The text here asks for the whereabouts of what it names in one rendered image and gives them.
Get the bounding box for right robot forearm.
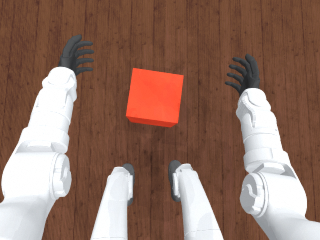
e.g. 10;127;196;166
236;88;307;214

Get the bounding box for left robot forearm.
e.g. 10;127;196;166
1;67;77;197

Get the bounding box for robot left hand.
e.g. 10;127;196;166
57;34;94;77

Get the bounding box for carton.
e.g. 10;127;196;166
126;68;184;128

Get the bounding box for robot right hand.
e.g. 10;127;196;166
225;53;260;97

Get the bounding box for robot shin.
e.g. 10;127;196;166
106;167;129;183
174;163;198;196

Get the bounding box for robot left upper arm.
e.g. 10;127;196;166
0;152;72;240

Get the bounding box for robot right upper arm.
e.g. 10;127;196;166
239;171;320;240

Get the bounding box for left robot shin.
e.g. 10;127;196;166
106;167;129;183

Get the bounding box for right robot shin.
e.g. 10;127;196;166
174;163;198;196

